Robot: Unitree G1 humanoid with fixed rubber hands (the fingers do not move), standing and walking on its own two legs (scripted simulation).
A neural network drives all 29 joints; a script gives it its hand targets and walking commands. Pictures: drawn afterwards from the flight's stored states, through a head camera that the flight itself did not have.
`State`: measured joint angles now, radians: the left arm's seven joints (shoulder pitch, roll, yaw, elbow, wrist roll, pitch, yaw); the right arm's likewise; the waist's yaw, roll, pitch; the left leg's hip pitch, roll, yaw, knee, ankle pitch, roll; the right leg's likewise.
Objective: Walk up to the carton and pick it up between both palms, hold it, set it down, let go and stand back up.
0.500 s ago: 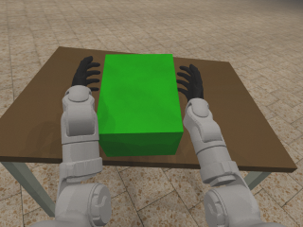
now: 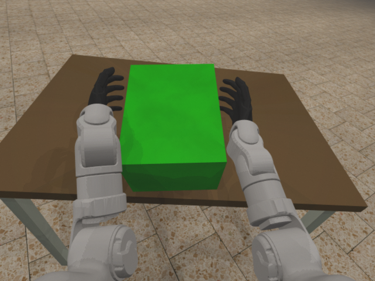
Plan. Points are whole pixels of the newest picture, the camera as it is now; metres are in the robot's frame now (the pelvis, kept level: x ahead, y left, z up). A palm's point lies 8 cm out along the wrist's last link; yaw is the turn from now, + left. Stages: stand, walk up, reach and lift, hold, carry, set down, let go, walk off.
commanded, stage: hold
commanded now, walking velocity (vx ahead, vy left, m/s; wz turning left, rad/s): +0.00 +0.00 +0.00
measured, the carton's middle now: (173, 127) +0.39 +0.00 +0.13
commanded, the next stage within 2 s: none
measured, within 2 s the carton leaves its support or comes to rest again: neither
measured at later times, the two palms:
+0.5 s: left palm (100, 111) +0.37 +0.14 +0.20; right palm (240, 117) +0.36 -0.13 +0.19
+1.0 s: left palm (97, 112) +0.37 +0.15 +0.20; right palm (238, 117) +0.36 -0.13 +0.19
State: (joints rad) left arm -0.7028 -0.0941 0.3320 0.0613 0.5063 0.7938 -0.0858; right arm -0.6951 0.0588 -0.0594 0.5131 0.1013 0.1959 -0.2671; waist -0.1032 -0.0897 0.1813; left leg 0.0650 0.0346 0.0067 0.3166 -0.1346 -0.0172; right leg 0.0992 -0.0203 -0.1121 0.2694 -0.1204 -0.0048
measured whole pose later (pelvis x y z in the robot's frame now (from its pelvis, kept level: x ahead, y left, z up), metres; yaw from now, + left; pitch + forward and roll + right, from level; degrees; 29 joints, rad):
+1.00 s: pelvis +0.00 +0.00 +0.00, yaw +1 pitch -14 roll -1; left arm -0.70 -0.09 0.34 0.07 0.50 0.80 -0.09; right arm -0.71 0.06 -0.05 0.52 0.10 0.21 -0.27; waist -0.11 -0.09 0.19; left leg 0.06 0.03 0.00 0.31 -0.13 -0.02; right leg 0.10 -0.02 -0.13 0.27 -0.12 -0.01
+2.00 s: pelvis +0.00 +0.00 +0.00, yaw +1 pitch -14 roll +0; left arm -0.70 -0.10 0.32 0.07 0.51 0.79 -0.08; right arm -0.69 0.07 -0.09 0.52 0.08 0.17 -0.24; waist -0.11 -0.10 0.19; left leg 0.06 0.03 0.02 0.30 -0.12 -0.01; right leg 0.10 -0.03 -0.12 0.27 -0.12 0.00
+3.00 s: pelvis +0.00 +0.00 +0.00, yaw +1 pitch -14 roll -1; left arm -0.68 -0.09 0.31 0.05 0.50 0.80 -0.07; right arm -0.70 0.06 -0.07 0.52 0.09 0.18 -0.25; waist -0.10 -0.08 0.21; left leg 0.06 0.03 0.02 0.32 -0.12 -0.01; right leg 0.10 -0.02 -0.12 0.28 -0.12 -0.01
